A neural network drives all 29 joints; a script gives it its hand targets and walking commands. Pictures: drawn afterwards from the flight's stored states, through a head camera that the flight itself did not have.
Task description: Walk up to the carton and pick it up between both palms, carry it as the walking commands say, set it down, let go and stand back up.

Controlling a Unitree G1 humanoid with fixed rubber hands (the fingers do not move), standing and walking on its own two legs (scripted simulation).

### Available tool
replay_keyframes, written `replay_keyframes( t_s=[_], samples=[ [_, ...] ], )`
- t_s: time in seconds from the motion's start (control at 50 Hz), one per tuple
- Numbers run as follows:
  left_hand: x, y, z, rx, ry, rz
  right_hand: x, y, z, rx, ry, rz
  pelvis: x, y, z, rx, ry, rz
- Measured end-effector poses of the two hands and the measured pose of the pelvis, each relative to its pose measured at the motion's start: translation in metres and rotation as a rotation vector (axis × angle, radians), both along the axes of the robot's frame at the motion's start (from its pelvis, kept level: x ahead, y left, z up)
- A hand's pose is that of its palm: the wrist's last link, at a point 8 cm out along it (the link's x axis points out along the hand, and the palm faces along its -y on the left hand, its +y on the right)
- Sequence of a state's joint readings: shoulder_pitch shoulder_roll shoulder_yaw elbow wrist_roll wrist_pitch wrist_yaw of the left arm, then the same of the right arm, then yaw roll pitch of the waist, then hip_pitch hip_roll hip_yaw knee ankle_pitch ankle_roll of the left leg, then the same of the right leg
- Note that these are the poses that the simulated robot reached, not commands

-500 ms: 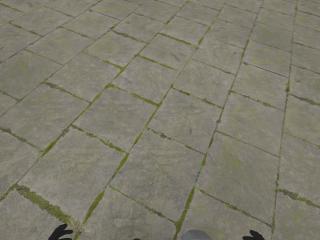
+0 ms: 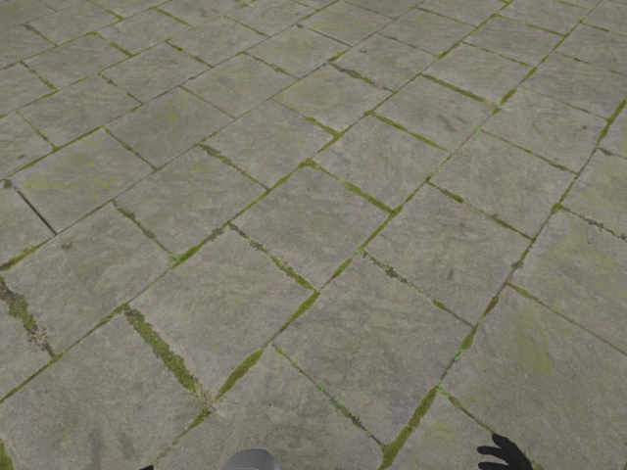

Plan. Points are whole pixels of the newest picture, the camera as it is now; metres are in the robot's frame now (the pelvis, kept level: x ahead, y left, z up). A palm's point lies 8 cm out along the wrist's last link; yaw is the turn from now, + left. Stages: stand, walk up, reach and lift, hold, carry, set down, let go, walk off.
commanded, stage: walk up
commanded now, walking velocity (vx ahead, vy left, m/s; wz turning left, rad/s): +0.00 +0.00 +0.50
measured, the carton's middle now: out of the picture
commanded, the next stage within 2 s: none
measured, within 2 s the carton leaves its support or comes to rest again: neither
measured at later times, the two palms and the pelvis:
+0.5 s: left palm out of the picture +0.08 +0.33 -0.11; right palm out of the picture +0.10 -0.21 -0.09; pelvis +0.01 +0.04 +0.02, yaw +15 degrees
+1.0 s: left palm out of the picture -0.07 +0.28 -0.10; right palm (329, 289) +0.41 -0.01 -0.13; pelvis +0.15 +0.12 -0.01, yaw +27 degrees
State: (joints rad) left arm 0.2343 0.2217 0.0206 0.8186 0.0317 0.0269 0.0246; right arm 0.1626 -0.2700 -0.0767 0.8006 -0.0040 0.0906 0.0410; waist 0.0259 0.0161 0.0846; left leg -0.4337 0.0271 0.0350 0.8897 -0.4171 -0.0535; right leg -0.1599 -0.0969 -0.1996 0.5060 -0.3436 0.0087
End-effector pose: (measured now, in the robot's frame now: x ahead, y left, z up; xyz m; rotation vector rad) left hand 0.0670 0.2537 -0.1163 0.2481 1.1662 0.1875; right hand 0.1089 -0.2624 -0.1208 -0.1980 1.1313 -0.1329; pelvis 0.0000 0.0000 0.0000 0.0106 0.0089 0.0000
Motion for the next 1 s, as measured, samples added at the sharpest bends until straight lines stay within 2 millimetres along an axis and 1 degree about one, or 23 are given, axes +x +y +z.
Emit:
replay_keyframes(
  t_s=[0.06,0.1,0.14,0.18,0.28,0.36,0.44,0.52,0.56,0.6,0.64,0.66,0.7,0.76,0.82,0.88,0.94,1.0],
  samples=[
    [-0.016,0.014,-0.012,-0.022,0.02,0.048,0.023,0.019,0.003,-0.015,-0.035,0.053,0.001,0.012,-0.005,-0.013,0.007,0.033],
    [-0.026,0.027,-0.023,-0.039,0.034,0.078,0.036,0.033,0.003,-0.034,-0.068,0.084,0.002,0.024,-0.013,-0.027,0.011,0.052],
    [-0.033,0.04,-0.032,-0.05,0.054,0.093,0.042,0.045,0.006,-0.055,-0.091,0.108,0.0,0.033,-0.016,-0.025,0.004,0.066],
    [-0.033,0.05,-0.03,-0.054,0.056,0.108,0.037,0.053,0.012,-0.071,-0.08,0.121,-0.002,0.038,-0.011,-0.044,-0.003,0.097],
    [-0.015,0.068,-0.011,-0.052,-0.015,0.133,0.01,0.064,0.025,-0.092,0.012,0.123,-0.001,0.047,0.008,-0.078,0.003,0.159],
    [-0.003,0.077,0.0,-0.049,-0.071,0.155,-0.004,0.066,0.031,-0.103,0.065,0.142,0.0,0.049,0.015,-0.092,0.008,0.205],
    [0.006,0.078,0.006,-0.043,-0.101,0.173,-0.009,0.06,0.033,-0.115,0.092,0.158,0.003,0.046,0.017,-0.091,0.015,0.243],
    [0.015,0.071,0.01,-0.034,-0.126,0.185,-0.006,0.047,0.03,-0.12,0.109,0.174,0.007,0.039,0.016,-0.077,0.022,0.277],
    [0.018,0.065,0.012,-0.032,-0.133,0.186,-0.001,0.041,0.025,-0.103,0.121,0.179,0.014,0.035,0.014,-0.066,0.031,0.288],
    [0.018,0.059,0.013,-0.018,-0.144,0.204,0.007,0.035,0.016,-0.081,0.13,0.194,0.023,0.031,0.011,-0.049,0.04,0.304],
    [0.014,0.057,0.011,0.022,-0.166,0.235,0.022,0.032,0.001,-0.061,0.131,0.231,0.035,0.026,0.0,-0.012,0.051,0.32],
    [0.006,0.056,0.009,0.041,-0.157,0.259,0.032,0.032,-0.006,-0.057,0.132,0.256,0.038,0.025,-0.004,-0.017,0.05,0.325],
    [-0.02,0.052,0.009,0.058,-0.102,0.311,0.056,0.041,-0.011,-0.041,0.123,0.305,0.048,0.027,-0.003,-0.031,0.033,0.351],
    [-0.065,0.046,0.014,0.065,0.012,0.391,0.104,0.07,-0.009,0.013,0.07,0.367,0.069,0.035,0.003,-0.017,0.018,0.374],
    [-0.103,0.036,0.017,0.051,0.121,0.474,0.158,0.106,-0.007,0.065,0.0,0.433,0.09,0.048,0.004,0.005,0.006,0.397],
    [-0.128,0.026,0.019,0.024,0.216,0.559,0.212,0.148,-0.005,0.104,-0.06,0.502,0.11,0.067,0.002,0.022,0.0,0.424],
    [-0.142,0.022,0.019,-0.01,0.304,0.639,0.262,0.196,-0.006,0.14,-0.112,0.554,0.129,0.091,-0.004,0.029,0.002,0.445],
    [-0.141,0.028,0.011,-0.054,0.377,0.692,0.306,0.25,-0.01,0.166,-0.151,0.599,0.15,0.12,-0.014,0.024,0.011,0.466]
  ],
)
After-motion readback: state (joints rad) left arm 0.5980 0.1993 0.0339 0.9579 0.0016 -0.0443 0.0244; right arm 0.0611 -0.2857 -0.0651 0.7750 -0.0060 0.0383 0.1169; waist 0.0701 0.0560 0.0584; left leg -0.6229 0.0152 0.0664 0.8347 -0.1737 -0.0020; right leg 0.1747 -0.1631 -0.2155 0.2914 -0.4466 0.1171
